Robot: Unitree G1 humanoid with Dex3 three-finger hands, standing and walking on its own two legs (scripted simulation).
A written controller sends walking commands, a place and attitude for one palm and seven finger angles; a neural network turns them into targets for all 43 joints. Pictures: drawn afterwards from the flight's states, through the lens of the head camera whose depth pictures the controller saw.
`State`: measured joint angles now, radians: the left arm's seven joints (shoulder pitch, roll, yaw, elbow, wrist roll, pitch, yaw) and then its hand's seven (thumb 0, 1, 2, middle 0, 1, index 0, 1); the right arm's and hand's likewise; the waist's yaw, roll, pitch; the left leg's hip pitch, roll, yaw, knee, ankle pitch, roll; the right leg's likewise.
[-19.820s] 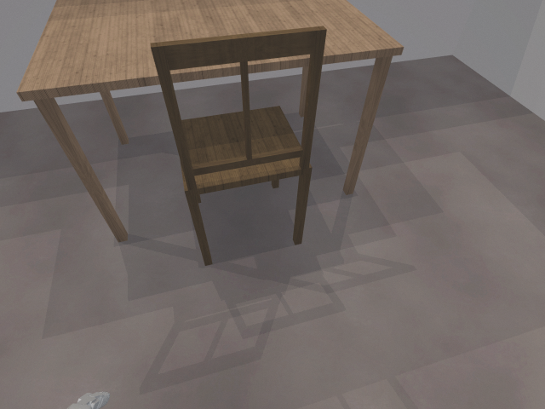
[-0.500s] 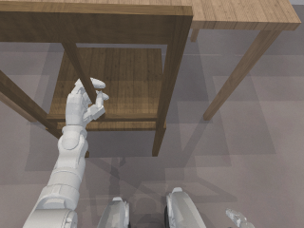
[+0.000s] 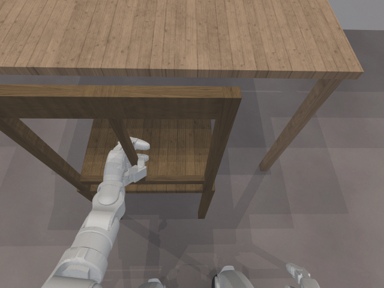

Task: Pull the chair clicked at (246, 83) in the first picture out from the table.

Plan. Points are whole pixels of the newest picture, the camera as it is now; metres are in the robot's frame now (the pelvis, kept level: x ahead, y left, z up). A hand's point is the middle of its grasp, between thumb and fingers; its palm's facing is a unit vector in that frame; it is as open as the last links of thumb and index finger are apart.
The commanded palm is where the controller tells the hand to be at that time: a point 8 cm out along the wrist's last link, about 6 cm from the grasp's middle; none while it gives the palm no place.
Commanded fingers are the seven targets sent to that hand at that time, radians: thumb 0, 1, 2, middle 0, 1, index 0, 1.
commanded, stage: step backward, pulling the chair out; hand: left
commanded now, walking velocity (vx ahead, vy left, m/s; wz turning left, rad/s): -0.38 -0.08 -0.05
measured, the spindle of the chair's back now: (131, 154) +0.40 +0.13 -0.03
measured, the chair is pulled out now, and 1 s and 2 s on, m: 0.03 0.19 0.32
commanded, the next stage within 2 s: none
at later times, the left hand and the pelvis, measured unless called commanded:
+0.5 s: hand (145, 184) +0.33 +0.10 -0.05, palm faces -0.09 -0.99 -0.14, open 4.9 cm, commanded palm +0.31 +0.15 -0.05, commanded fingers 0.00 0.90 0.90 -0.50 -1.45 -0.50 -1.45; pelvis -0.02 +0.00 +0.03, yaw -4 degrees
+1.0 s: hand (148, 238) +0.22 +0.08 -0.04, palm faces -0.01 -0.99 -0.16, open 4.9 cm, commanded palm +0.23 +0.14 -0.04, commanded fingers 0.00 0.90 0.90 -0.50 -1.45 -0.50 -1.45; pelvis -0.11 -0.02 +0.02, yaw -2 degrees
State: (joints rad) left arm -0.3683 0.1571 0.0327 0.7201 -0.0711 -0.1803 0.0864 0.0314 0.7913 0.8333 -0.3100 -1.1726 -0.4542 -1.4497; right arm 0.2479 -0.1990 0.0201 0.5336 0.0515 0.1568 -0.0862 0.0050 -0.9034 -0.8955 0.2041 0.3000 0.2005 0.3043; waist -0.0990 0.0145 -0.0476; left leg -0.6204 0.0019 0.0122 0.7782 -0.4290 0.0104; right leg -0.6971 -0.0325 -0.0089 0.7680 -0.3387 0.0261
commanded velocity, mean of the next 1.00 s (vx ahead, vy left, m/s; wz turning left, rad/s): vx -0.38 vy -0.04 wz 0.05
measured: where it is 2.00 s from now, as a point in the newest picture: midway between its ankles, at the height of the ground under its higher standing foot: outside the picture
